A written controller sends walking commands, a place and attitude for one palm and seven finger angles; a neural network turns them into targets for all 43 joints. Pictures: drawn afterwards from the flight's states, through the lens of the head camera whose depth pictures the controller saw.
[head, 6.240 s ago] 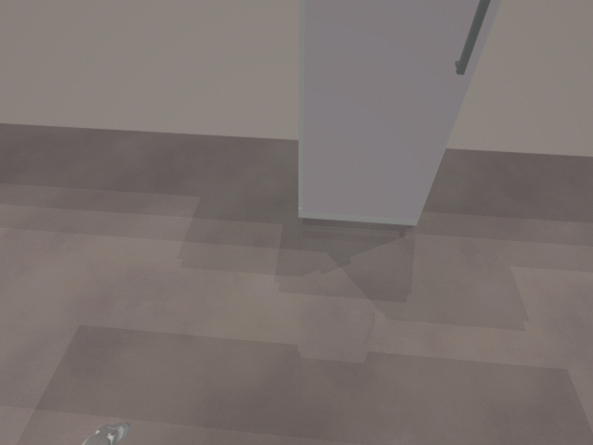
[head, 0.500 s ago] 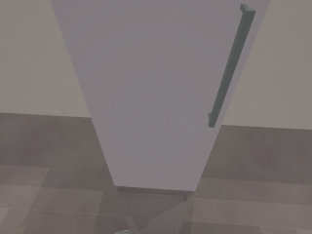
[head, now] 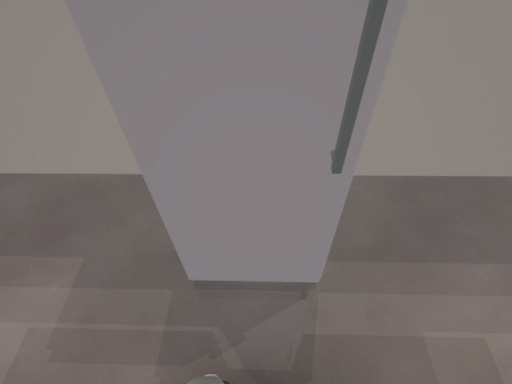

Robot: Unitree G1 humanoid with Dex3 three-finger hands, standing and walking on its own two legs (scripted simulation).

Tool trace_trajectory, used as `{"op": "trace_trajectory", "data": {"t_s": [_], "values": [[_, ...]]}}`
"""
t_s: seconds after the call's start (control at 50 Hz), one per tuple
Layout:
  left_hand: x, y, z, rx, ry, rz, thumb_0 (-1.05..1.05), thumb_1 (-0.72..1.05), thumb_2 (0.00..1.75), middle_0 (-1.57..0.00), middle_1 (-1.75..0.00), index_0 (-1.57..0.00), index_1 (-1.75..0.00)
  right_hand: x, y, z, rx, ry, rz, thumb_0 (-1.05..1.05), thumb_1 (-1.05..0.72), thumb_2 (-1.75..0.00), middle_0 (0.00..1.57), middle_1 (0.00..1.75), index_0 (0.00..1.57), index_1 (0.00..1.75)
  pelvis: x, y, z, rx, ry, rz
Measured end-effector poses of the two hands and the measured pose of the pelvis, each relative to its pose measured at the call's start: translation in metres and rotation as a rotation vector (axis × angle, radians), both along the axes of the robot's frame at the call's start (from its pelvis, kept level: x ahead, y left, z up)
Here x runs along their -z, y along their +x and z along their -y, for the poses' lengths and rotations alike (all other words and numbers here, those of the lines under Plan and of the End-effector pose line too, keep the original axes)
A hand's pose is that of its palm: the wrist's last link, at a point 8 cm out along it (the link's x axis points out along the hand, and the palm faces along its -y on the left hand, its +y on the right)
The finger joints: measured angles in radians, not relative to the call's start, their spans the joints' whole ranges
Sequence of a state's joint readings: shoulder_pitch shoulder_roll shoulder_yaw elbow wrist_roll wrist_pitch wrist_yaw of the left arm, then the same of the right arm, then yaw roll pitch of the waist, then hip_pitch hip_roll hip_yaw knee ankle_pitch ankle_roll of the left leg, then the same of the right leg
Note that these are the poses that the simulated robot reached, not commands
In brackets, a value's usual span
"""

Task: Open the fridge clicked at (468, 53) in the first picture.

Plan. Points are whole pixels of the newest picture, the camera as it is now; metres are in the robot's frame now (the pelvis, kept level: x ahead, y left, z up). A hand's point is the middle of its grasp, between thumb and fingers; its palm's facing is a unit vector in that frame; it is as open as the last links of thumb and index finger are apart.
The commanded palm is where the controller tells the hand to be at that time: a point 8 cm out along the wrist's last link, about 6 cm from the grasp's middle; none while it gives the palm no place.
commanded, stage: come to a stop and stand still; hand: right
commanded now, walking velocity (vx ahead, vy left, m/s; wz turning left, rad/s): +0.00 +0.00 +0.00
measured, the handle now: (353, 87) +0.54 -0.14 +0.19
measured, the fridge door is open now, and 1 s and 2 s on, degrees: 0 0 0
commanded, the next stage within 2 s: look again from close up in 0.86 s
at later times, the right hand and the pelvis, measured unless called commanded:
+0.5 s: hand out of the picture -0.07 -0.17 -0.16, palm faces +0.01 +0.98 -0.18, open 7.4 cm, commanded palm none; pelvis -0.06 -0.01 +0.02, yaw +2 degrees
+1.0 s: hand out of the picture -0.08 -0.19 -0.17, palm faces +0.02 +0.98 -0.20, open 7.3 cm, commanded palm none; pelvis -0.07 -0.01 +0.01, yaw +0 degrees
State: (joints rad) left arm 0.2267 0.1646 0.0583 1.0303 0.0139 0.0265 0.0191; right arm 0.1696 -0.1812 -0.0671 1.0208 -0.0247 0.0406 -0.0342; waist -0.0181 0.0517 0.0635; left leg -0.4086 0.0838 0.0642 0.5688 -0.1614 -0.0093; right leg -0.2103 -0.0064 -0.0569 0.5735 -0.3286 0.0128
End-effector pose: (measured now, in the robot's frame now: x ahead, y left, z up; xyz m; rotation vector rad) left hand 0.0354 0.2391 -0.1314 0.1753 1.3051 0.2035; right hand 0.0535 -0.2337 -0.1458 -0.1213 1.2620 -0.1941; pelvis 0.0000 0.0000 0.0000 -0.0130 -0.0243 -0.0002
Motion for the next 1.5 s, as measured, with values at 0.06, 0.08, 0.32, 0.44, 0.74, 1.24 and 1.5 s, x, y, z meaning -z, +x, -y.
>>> {"op": "trace_trajectory", "data": {"t_s": [0.06, 0.08, 0.32, 0.44, 0.74, 1.24, 1.5], "values": [[-0.010, -0.009, 0.011, 0.003, 0.007, 0.028, 0.01, 0.91, 0.90, -0.20, -0.30, -0.19, -0.30, -0.003, -0.022, 0.012, 0.008, 0.005, -0.037, 0.00, -0.91, -0.90, 0.21, 0.30, 0.20, 0.30, -0.007, -0.008, 0.008, -0.007, 0.009, 0.010], [-0.012, -0.012, 0.014, 0.006, 0.006, 0.030, 0.01, 0.91, 0.90, -0.20, -0.30, -0.19, -0.30, -0.005, -0.028, 0.016, 0.010, 0.004, -0.046, 0.00, -0.91, -0.90, 0.21, 0.30, 0.20, 0.30, -0.009, -0.010, 0.010, -0.005, 0.013, 0.008], [0.002, -0.045, 0.024, -0.015, -0.055, 0.017, 0.01, 0.93, 0.90, -0.20, -0.30, -0.20, -0.30, -0.018, -0.105, 0.010, -0.012, -0.022, -0.165, 0.00, -0.91, -0.90, 0.20, 0.30, 0.20, 0.30, -0.012, -0.040, 0.013, -0.029, 0.003, 0.000], [0.003, -0.083, 0.026, -0.030, -0.077, -0.037, 0.01, 0.93, 0.90, -0.20, -0.30, -0.20, -0.30, -0.018, -0.122, -0.008, -0.032, 0.010, -0.166, 0.00, -0.91, -0.90, 0.20, 0.30, 0.20, 0.30, -0.016, -0.054, 0.010, -0.029, 0.006, 0.018], [-0.001, -0.173, 0.039, -0.084, -0.093, -0.215, 0.01, 0.91, 0.90, -0.20, -0.30, -0.19, -0.30, -0.010, -0.140, -0.021, -0.036, 0.050, -0.164, 0.01, -0.91, -0.90, 0.20, 0.30, 0.20, 0.30, -0.015, -0.075, 0.005, -0.025, 0.015, 0.006], [-0.012, -0.056, 0.019, 0.043, 0.002, 0.152, 0.01, 0.91, 0.90, -0.20, -0.30, -0.19, -0.30, -0.020, -0.085, 0.033, -0.059, -0.046, 0.069, 0.00, -0.91, -0.90, 0.20, 0.30, 0.20, 0.30, -0.007, -0.067, 0.023, -0.006, 0.029, 0.016], [-0.024, -0.054, -0.002, 0.075, 0.050, 0.135, 0.01, 0.91, 0.90, -0.20, -0.30, -0.20, -0.30, -0.029, -0.094, 0.059, -0.083, -0.091, 0.041, 0.00, -0.91, -0.90, 0.21, 0.30, 0.20, 0.30, -0.012, -0.079, 0.026, -0.003, 0.027, 0.020]]}}
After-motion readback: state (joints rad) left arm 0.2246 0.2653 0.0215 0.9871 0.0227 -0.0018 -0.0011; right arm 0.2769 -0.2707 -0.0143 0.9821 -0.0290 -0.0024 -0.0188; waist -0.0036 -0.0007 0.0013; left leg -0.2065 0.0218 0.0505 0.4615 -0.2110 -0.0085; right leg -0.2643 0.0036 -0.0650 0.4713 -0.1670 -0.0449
